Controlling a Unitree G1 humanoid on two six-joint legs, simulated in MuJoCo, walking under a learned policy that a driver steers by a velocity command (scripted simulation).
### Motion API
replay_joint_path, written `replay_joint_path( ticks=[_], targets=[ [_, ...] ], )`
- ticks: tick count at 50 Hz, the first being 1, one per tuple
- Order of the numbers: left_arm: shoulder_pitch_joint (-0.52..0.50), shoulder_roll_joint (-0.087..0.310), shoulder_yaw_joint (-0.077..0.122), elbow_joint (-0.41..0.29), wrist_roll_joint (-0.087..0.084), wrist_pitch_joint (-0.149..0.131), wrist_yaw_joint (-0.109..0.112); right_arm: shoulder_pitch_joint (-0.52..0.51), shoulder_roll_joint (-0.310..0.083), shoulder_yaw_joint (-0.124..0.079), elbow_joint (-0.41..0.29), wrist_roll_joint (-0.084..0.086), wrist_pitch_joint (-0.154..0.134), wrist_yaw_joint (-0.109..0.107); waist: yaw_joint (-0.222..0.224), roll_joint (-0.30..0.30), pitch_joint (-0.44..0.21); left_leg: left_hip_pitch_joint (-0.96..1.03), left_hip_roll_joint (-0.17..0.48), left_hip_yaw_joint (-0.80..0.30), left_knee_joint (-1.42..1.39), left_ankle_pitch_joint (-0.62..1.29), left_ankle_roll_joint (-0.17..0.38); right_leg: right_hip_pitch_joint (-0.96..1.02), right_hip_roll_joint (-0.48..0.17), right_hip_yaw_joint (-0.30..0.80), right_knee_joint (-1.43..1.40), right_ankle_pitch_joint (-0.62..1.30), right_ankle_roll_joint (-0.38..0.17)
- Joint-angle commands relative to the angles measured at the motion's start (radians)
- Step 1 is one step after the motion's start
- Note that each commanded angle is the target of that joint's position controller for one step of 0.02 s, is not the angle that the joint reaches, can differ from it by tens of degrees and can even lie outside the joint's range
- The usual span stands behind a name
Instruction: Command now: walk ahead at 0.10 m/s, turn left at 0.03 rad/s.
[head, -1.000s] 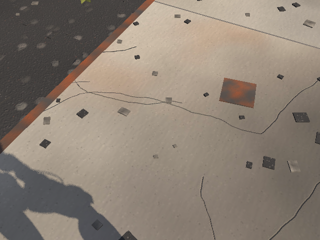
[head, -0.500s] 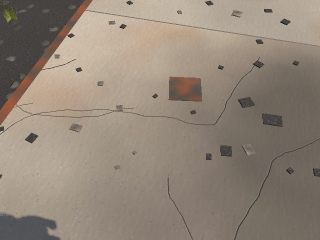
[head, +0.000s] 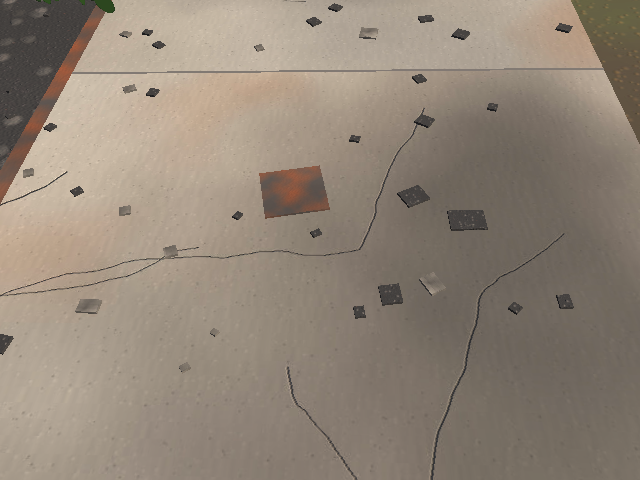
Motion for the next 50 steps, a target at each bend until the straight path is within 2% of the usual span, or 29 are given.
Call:
replay_joint_path(
  ticks=[1, 2, 3, 5, 8, 13, 15, 16, 17, 18, 19, 20, 21, 22, 24, 26, 28, 35, 37, 39, 41, 42, 43, 44, 45, 46, 47, 48, 50],
  targets=[
    [0.054, 0.200, 0.050, -0.003, 0.001, -0.009, 0.011, -0.025, -0.106, -0.024, -0.027, -0.014, -0.015, 0.013, 0.061, -0.226, 0.000, -0.067, -0.036, 0.022, 0.048, -0.033, 0.017, 0.021, -0.198, 0.207, -0.185, -0.205, -0.086],
    [0.080, 0.219, 0.058, 0.006, 0.007, -0.003, 0.010, -0.055, -0.106, -0.026, -0.035, -0.018, -0.015, 0.022, 0.080, -0.230, 0.059, -0.159, -0.046, 0.033, 0.117, -0.104, 0.027, 0.010, -0.240, 0.262, -0.240, -0.396, -0.113],
    [0.101, 0.225, 0.064, 0.012, 0.012, -0.003, 0.009, -0.088, -0.101, -0.027, -0.049, -0.017, -0.015, 0.031, 0.097, -0.235, 0.118, -0.244, -0.032, 0.018, 0.207, -0.154, 0.037, -0.005, -0.294, 0.318, -0.290, -0.474, -0.144],
    [0.137, 0.212, 0.068, 0.029, 0.022, -0.019, 0.010, -0.112, -0.098, -0.033, -0.067, -0.008, -0.021, 0.042, 0.095, -0.176, 0.167, -0.402, 0.011, -0.049, 0.361, -0.180, 0.054, 0.052, -0.369, 0.360, -0.338, -0.418, -0.195],
    [0.107, 0.186, 0.071, 0.028, 0.018, -0.059, 0.011, -0.093, -0.089, -0.038, -0.058, -0.005, -0.038, 0.053, 0.064, -0.121, 0.113, -0.427, 0.034, -0.049, 0.369, -0.111, 0.053, 0.138, -0.345, 0.226, -0.322, -0.220, -0.179],
    [0.095, 0.209, 0.083, 0.037, 0.018, -0.088, -0.008, -0.134, -0.079, -0.037, -0.095, -0.003, -0.034, 0.083, 0.051, -0.158, 0.076, -0.193, 0.021, 0.038, 0.187, -0.034, 0.066, 0.009, -0.315, 0.038, -0.266, -0.097, -0.140],
    [0.076, 0.226, 0.089, 0.033, 0.011, -0.085, -0.014, -0.044, -0.086, -0.043, -0.074, -0.008, -0.036, 0.088, -0.002, -0.124, 0.058, -0.012, -0.026, 0.090, 0.105, 0.015, 0.085, -0.099, -0.299, -0.031, -0.150, -0.056, -0.117],
    [0.081, 0.220, 0.085, 0.030, 0.013, -0.086, -0.015, 0.050, -0.110, -0.056, -0.044, -0.016, -0.042, 0.083, -0.041, -0.076, 0.021, 0.126, -0.064, 0.089, 0.084, -0.016, 0.103, -0.171, -0.270, -0.084, 0.003, 0.052, -0.099],
    [0.080, 0.177, 0.068, 0.014, 0.026, -0.086, -0.019, 0.209, -0.176, -0.083, 0.004, -0.025, -0.052, 0.070, -0.106, 0.095, -0.055, 0.279, 0.014, -0.083, -0.031, -0.160, 0.143, -0.265, -0.196, -0.188, 0.328, 0.116, -0.055],
    [0.019, 0.090, 0.042, -0.074, 0.026, -0.092, -0.034, 0.289, -0.291, -0.103, -0.002, -0.017, -0.063, 0.057, -0.117, 0.371, -0.087, 0.383, 0.308, -0.713, -0.294, -0.468, 0.271, -0.575, -0.014, -0.198, 0.668, -0.269, 0.005],
    [-0.002, 0.153, 0.053, -0.067, 0.038, -0.090, -0.035, 0.235, -0.252, -0.089, -0.001, -0.001, -0.060, 0.054, -0.077, 0.196, -0.043, 0.333, 0.326, -0.785, -0.336, -0.468, 0.299, -0.653, -0.047, -0.010, 0.777, -0.276, -0.012],
    [-0.010, 0.176, 0.057, -0.066, 0.023, -0.099, -0.045, 0.161, -0.225, -0.083, -0.026, -0.001, -0.057, 0.050, -0.042, 0.092, 0.018, 0.266, 0.302, -0.670, -0.296, -0.360, 0.289, -0.661, -0.098, 0.013, 0.785, -0.168, -0.023],
    [0.004, 0.179, 0.056, -0.051, 0.013, -0.108, -0.050, 0.111, -0.191, -0.075, -0.039, -0.001, -0.058, 0.047, -0.009, 0.013, 0.044, 0.204, 0.252, -0.558, -0.285, -0.194, 0.259, -0.615, -0.131, 0.015, 0.735, -0.073, -0.021],
    [0.019, 0.175, 0.056, -0.039, 0.021, -0.109, -0.050, 0.079, -0.180, -0.070, -0.051, 0.004, -0.063, 0.041, 0.014, -0.010, 0.040, 0.175, 0.211, -0.484, -0.288, -0.063, 0.236, -0.568, -0.146, 0.013, 0.683, -0.028, -0.012],
    [0.065, 0.161, 0.049, -0.012, 0.040, -0.086, -0.055, 0.069, -0.149, -0.055, -0.046, 0.011, -0.079, 0.035, 0.040, 0.014, 0.003, 0.169, 0.160, -0.361, -0.292, 0.183, 0.214, -0.504, -0.147, -0.013, 0.643, 0.035, 0.019],
    [0.060, 0.146, 0.045, -0.005, 0.033, -0.066, -0.058, 0.104, -0.135, -0.049, -0.021, 0.016, -0.095, 0.033, 0.043, 0.012, 0.004, 0.177, 0.146, -0.277, -0.305, 0.347, 0.206, -0.514, -0.147, -0.043, 0.620, 0.078, 0.039],
    [-0.010, 0.139, 0.043, -0.025, 0.024, -0.057, -0.060, 0.139, -0.133, -0.046, -0.001, 0.013, -0.099, 0.031, 0.024, 0.009, 0.031, 0.189, 0.137, -0.220, -0.326, 0.416, 0.187, -0.568, -0.151, -0.064, 0.587, 0.129, 0.043],
    [-0.190, 0.096, 0.023, -0.083, 0.006, -0.063, -0.069, 0.186, -0.094, -0.020, 0.053, -0.005, -0.111, 0.018, -0.021, 0.011, 0.100, 0.230, 0.131, -0.048, -0.369, 0.619, 0.121, -0.571, -0.079, -0.099, 0.330, 0.274, -0.004],
    [-0.205, 0.088, 0.017, -0.092, 0.008, -0.067, -0.068, 0.180, -0.085, -0.013, 0.071, -0.007, -0.113, 0.007, -0.013, 0.001, 0.114, 0.260, 0.143, -0.003, -0.355, 0.774, 0.104, -0.518, -0.051, -0.129, 0.236, 0.286, -0.031],
    [-0.137, 0.097, 0.018, -0.073, 0.015, -0.075, -0.059, 0.167, -0.098, -0.009, 0.080, -0.007, -0.116, -0.009, 0.019, 0.021, 0.060, 0.301, 0.144, 0.035, -0.223, 1.152, 0.068, -0.388, 0.018, -0.184, 0.188, 0.255, -0.060],
    [0.102, 0.144, 0.036, 0.003, 0.017, -0.087, -0.047, 0.126, -0.138, -0.020, 0.075, -0.012, -0.109, -0.028, 0.115, 0.057, -0.060, 0.303, 0.141, 0.040, 0.087, 1.318, 0.029, -0.181, 0.076, -0.180, 0.155, 0.219, -0.082],
    [0.241, 0.165, 0.047, 0.043, 0.024, -0.097, -0.041, 0.087, -0.163, -0.027, 0.066, -0.002, -0.105, -0.031, 0.182, 0.068, -0.114, 0.243, 0.133, 0.049, 0.302, 1.217, 0.015, -0.038, 0.052, -0.136, 0.060, 0.312, -0.107],
    [0.361, 0.216, 0.064, 0.065, 0.037, -0.101, -0.033, 0.039, -0.153, -0.024, 0.030, 0.013, -0.112, -0.027, 0.241, -0.012, -0.196, 0.056, 0.053, 0.087, 0.653, 0.768, -0.002, 0.174, -0.097, 0.020, 0.054, 0.550, -0.178],
    [0.309, 0.303, 0.088, 0.042, 0.027, -0.090, -0.030, 0.156, -0.047, -0.011, 0.001, 0.029, -0.115, -0.021, 0.111, -0.290, -0.326, -0.314, -0.150, 0.054, 1.072, -0.311, -0.052, 0.489, -0.415, 0.444, 0.177, 1.279, -0.361],
    [0.267, 0.303, 0.099, 0.030, -0.024, -0.083, -0.037, 0.173, -0.109, -0.016, 0.000, 0.010, -0.110, -0.013, 0.105, -0.108, -0.449, -0.386, -0.108, -0.116, 1.146, -0.219, -0.031, 0.487, -0.432, 0.543, 0.081, 1.176, -0.451],
    [0.145, 0.254, 0.094, -0.010, -0.029, -0.072, -0.027, 0.095, -0.122, -0.014, -0.014, 0.002, -0.107, -0.007, 0.089, -0.043, -0.301, -0.412, -0.041, -0.121, 1.099, -0.129, -0.023, 0.316, -0.396, 0.448, 0.010, 0.905, -0.426],
    [0.083, 0.181, 0.074, -0.021, -0.023, -0.060, -0.020, 0.045, -0.121, -0.014, -0.031, -0.009, -0.107, 0.000, 0.055, 0.011, -0.142, -0.404, -0.007, -0.098, 1.002, -0.099, -0.017, 0.117, -0.337, 0.374, -0.065, 0.760, -0.370],
    [0.080, 0.146, 0.064, -0.015, -0.019, -0.056, -0.017, 0.001, -0.120, -0.017, -0.052, -0.019, -0.093, 0.004, 0.038, 0.044, -0.068, -0.387, 0.017, -0.100, 0.921, -0.096, -0.023, 0.005, -0.290, 0.327, -0.101, 0.720, -0.332],
    [0.100, 0.156, 0.064, -0.004, -0.009, -0.057, -0.018, 0.030, -0.085, -0.010, -0.056, -0.028, -0.045, 0.005, 0.009, 0.022, -0.034, -0.286, 0.026, -0.078, 0.791, -0.089, -0.041, -0.147, -0.227, 0.247, -0.128, 0.726, -0.286]
  ],
)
